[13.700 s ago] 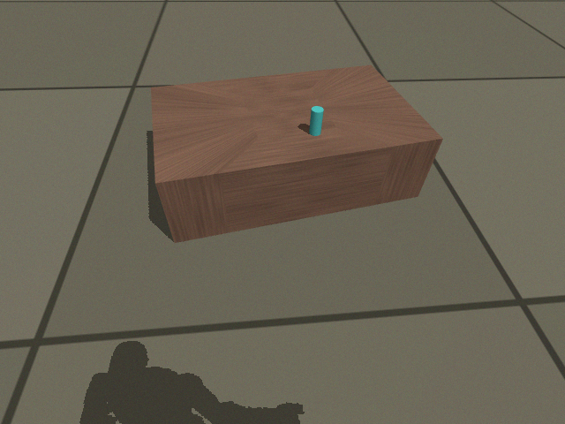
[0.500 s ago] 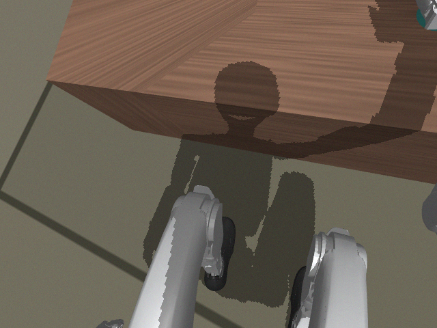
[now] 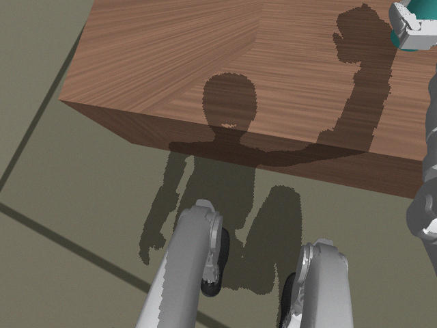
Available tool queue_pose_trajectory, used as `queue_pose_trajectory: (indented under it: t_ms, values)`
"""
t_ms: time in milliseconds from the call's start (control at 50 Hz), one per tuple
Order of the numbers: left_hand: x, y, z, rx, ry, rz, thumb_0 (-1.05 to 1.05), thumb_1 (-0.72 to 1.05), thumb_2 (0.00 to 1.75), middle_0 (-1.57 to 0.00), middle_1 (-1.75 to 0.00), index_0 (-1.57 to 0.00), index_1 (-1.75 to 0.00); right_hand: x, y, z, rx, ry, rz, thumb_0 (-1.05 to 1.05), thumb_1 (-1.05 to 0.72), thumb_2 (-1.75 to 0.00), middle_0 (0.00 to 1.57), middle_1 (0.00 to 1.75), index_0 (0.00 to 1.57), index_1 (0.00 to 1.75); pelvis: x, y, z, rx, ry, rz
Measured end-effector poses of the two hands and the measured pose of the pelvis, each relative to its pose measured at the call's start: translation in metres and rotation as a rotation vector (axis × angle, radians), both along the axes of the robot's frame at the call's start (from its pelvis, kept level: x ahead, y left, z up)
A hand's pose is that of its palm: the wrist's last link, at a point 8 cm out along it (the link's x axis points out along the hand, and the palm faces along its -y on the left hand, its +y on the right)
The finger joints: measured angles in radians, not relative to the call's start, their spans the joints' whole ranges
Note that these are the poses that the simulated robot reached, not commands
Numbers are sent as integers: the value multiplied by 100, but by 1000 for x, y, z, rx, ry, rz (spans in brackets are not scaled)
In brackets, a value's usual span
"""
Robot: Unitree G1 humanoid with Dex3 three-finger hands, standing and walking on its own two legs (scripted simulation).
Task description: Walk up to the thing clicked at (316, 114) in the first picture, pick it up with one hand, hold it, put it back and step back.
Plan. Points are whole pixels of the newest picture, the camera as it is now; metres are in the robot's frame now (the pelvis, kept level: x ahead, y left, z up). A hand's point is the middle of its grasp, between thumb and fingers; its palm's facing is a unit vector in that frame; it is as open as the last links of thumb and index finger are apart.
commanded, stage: settle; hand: right
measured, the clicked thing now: (432, 5) +0.62 -0.15 +0.03
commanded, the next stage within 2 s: lift in 0.08 s
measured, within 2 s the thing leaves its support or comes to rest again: neither
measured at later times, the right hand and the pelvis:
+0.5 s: hand (428, 0) +0.60 -0.14 +0.06, palm faces +0.05 +1.00 -0.03, open 7.1 cm; pelvis +0.01 +0.00 +0.04, yaw +0 degrees
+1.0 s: hand out of the picture +0.50 -0.15 +0.16, palm faces +0.08 +1.00 -0.01, open 7.1 cm; pelvis +0.03 +0.01 +0.13, yaw -1 degrees
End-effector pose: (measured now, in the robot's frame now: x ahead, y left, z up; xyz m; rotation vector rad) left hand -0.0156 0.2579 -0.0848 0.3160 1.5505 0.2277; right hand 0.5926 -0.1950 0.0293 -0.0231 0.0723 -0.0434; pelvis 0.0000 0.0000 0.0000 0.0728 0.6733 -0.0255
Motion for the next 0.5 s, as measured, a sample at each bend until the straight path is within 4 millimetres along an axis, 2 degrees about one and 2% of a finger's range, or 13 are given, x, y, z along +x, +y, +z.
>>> queue_pose_trajectory:
  t_ms: [160, 300, 500]
  values:
    - [7, 3, 11, 1, -38, 10, 0, 90, 91, -21, -31, -20, -32, 2, 9, 20, 14, 0, -7, 0, 8, -116, 87, 114, 89, 116, 5, 2, 15, -5, -10, 6]
    - [12, 6, 17, 3, -51, 6, 0, 90, 91, -21, -30, -21, -31, 1, 9, 25, 12, -6, -7, 0, 8, -116, 87, 114, 89, 116, 7, 3, 21, -8, -11, 9]
    - [23, 5, 27, -13, -65, 5, 0, 90, 92, -21, -30, -20, -31, -16, 6, 32, -3, -1, -5, 0, 8, -116, 87, 114, 90, 115, 12, 3, 36, -14, -31, 12]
